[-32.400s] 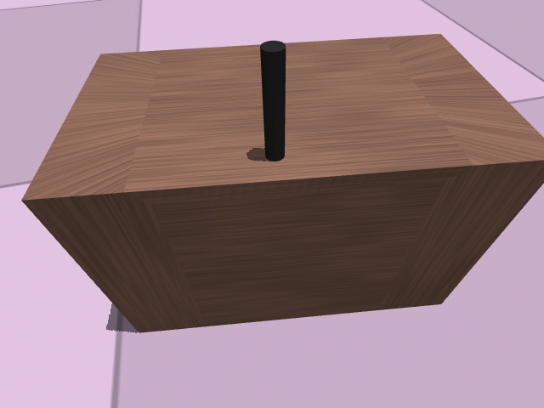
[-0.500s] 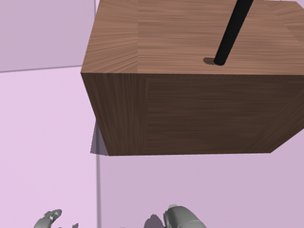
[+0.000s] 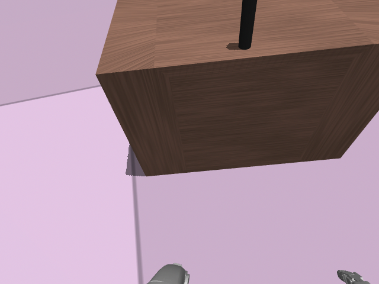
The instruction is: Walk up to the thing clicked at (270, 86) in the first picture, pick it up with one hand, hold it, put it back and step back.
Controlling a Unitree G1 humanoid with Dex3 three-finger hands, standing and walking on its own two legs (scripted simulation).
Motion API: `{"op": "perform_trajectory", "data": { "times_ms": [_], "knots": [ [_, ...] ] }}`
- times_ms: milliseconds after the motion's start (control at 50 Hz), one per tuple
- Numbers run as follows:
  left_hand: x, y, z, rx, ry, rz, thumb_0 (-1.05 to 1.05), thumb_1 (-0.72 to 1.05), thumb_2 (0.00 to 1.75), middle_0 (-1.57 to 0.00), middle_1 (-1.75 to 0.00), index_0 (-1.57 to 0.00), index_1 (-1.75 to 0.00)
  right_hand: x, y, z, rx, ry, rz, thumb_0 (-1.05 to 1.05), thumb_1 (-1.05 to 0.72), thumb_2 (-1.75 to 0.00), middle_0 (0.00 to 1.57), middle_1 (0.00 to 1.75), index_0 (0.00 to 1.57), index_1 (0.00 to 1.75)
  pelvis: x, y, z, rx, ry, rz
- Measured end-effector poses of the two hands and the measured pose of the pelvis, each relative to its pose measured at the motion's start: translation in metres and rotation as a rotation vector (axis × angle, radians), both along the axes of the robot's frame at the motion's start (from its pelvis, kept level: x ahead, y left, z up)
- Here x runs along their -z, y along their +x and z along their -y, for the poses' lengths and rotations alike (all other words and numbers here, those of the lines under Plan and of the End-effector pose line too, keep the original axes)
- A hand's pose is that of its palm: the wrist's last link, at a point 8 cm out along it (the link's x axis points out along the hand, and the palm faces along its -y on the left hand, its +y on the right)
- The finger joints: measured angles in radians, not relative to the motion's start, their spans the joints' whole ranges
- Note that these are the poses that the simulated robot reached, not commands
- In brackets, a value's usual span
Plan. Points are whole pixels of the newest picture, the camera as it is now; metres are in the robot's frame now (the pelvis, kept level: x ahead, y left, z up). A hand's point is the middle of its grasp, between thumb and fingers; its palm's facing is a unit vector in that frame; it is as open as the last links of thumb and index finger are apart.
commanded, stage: step back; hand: right
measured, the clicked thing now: (248, 10) +0.88 -0.14 +0.11
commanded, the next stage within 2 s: stand in 1.46 s
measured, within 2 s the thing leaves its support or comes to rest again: neither
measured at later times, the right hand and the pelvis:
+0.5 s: hand out of the picture -0.02 -0.30 -0.15, palm faces -0.11 +0.91 -0.41, open 7.4 cm; pelvis -0.16 -0.04 -0.01, yaw +2 degrees
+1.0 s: hand out of the picture -0.10 -0.27 -0.15, palm faces -0.08 +0.93 -0.35, open 7.4 cm; pelvis -0.18 -0.02 +0.00, yaw +3 degrees
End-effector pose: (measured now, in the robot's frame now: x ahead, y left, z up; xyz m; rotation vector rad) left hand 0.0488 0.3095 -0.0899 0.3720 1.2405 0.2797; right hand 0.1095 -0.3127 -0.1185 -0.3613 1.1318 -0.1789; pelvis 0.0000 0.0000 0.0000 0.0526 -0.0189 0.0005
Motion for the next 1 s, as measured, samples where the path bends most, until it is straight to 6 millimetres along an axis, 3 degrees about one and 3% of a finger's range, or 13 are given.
{"op": "perform_trajectory", "data": {
  "times_ms": [120,220,320,420,520,600,660,840,920,1000],
  "knots": [
    [0.000,0.002,0.001,0.017,0.030,0.122,0.01,0.90,0.90,-0.21,-0.30,-0.20,-0.31,0.011,-0.064,0.006,-0.032,-0.030,-0.121,0.00,-0.91,-0.90,0.21,0.30,0.20,0.30,0.007,-0.038,0.008,-0.070,-0.023,-0.010],
    [0.021,-0.015,-0.001,0.009,-0.003,0.200,0.00,0.90,0.90,-0.21,-0.30,-0.20,-0.31,0.014,-0.101,-0.001,-0.067,-0.049,-0.150,0.00,-0.91,-0.90,0.21,0.30,0.20,0.30,0.019,-0.079,0.009,-0.115,-0.012,0.018],
    [0.026,-0.055,0.012,-0.010,-0.059,0.150,0.01,0.90,0.90,-0.20,-0.30,-0.20,-0.30,-0.003,-0.128,-0.001,-0.074,-0.048,-0.117,0.00,-0.90,-0.90,0.21,0.30,0.20,0.30,0.010,-0.109,0.012,-0.112,-0.048,0.035],
    [0.023,-0.103,0.022,-0.030,-0.071,0.117,0.01,0.90,0.90,-0.20,-0.30,-0.20,-0.30,-0.017,-0.131,0.011,-0.087,-0.058,-0.036,0.00,-0.90,-0.90,0.21,0.30,0.20,0.30,0.003,-0.134,0.024,-0.083,-0.061,0.005],
    [0.028,-0.155,0.034,-0.020,-0.031,0.059,0.01,0.90,0.90,-0.20,-0.30,-0.20,-0.30,-0.009,-0.132,0.030,-0.082,-0.033,0.056,0.00,-0.90,-0.90,0.21,0.30,0.20,0.30,0.013,-0.161,0.040,-0.037,-0.071,0.018],
    [0.019,-0.196,0.045,-0.033,-0.020,0.022,0.01,0.90,0.90,-0.20,-0.30,-0.20,-0.30,-0.004,-0.149,0.033,-0.059,0.001,0.050,0.00,-0.91,-0.90,0.21,0.30,0.20,0.30,0.008,-0.170,0.045,-0.030,-0.076,0.032],
    [0.013,-0.213,0.043,-0.057,-0.009,0.011,0.01,0.90,0.90,-0.21,-0.30,-0.20,-0.31,-0.001,-0.165,0.033,-0.051,0.025,0.022,0.00,-0.91,-0.90,0.21,0.30,0.20,0.30,0.004,-0.174,0.044,-0.039,-0.059,0.034],
    [0.017,-0.226,0.011,-0.082,-0.003,0.022,0.01,0.90,0.90,-0.21,-0.30,-0.20,-0.31,0.006,-0.196,0.012,-0.071,0.016,-0.086,0.00,-0.91,-0.90,0.21,0.30,0.20,0.30,0.007,-0.185,0.024,-0.085,-0.025,0.033],
    [0.020,-0.216,0.004,-0.061,-0.018,-0.001,0.01,0.90,0.90,-0.20,-0.30,-0.20,-0.30,-0.002,-0.204,0.002,-0.047,0.026,-0.059,0.00,-0.91,-0.90,0.21,0.30,0.20,0.30,0.004,-0.183,0.018,-0.070,-0.036,0.023],
    [0.017,-0.193,0.004,-0.025,-0.024,0.025,0.01,0.90,0.90,-0.20,-0.30,-0.20,-0.30,-0.007,-0.210,0.005,-0.021,0.022,-0.063,0.00,-0.90,-0.90,0.21,0.30,0.20,0.30,0.000,-0.177,0.020,-0.057,-0.043,0.021]
  ]
}}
